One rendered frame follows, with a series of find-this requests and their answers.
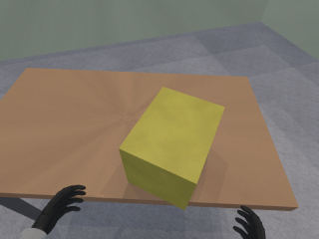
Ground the left robot forearm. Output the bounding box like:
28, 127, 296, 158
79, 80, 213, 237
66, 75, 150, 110
18, 227, 48, 239

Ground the table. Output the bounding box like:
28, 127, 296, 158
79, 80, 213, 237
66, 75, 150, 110
0, 68, 299, 221

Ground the right robot hand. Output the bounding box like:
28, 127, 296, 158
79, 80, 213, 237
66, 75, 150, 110
232, 205, 266, 239

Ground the left robot hand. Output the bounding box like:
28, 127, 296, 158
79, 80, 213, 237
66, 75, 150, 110
32, 184, 86, 235

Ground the carton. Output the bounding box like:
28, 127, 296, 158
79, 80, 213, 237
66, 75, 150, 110
119, 87, 225, 210

